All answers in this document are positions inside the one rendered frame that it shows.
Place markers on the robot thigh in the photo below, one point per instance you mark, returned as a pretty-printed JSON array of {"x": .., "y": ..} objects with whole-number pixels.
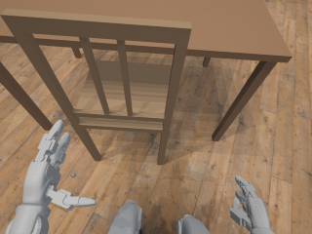
[
  {"x": 190, "y": 225},
  {"x": 127, "y": 220}
]

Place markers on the left robot hand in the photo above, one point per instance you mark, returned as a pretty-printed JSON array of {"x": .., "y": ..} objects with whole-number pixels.
[{"x": 44, "y": 169}]

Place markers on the chair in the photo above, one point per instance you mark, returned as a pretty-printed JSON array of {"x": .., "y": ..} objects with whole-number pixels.
[{"x": 117, "y": 95}]

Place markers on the robot left thigh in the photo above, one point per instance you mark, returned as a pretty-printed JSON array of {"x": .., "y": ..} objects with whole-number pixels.
[{"x": 127, "y": 220}]

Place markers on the robot right thigh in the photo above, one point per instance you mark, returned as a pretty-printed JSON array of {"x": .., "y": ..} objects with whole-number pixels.
[{"x": 190, "y": 225}]

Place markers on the table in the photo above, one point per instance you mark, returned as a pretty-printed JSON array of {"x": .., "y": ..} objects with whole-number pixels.
[{"x": 221, "y": 29}]

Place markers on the right robot hand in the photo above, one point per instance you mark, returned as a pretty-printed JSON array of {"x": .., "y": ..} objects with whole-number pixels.
[{"x": 254, "y": 214}]

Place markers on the robot left forearm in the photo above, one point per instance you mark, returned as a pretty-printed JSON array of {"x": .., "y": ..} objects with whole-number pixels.
[{"x": 30, "y": 218}]

